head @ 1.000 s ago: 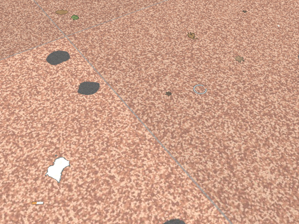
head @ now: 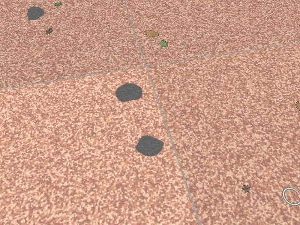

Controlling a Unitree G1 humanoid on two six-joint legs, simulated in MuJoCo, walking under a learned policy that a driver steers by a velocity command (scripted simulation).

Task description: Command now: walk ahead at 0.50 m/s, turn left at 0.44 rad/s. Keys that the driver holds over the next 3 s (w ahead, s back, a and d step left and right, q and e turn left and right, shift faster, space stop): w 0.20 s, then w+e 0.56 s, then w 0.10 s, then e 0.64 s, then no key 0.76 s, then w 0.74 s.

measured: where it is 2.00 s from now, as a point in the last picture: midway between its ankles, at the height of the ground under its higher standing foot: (169, 184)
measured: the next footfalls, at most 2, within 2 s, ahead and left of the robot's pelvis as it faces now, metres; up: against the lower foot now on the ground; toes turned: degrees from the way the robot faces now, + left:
right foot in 0.48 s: +0.43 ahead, -0.09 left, +0.00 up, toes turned -5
left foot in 1.00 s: +0.75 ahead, +0.02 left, +0.00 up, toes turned -17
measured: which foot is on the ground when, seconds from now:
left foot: down 0.00-0.46, up 0.48-0.98, down 1.00-1.00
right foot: up 0.00-0.46, down 0.48-1.00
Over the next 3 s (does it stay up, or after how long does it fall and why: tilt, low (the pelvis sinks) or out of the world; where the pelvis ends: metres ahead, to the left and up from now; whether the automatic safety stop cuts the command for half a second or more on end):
stays up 0.82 -0.23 0.00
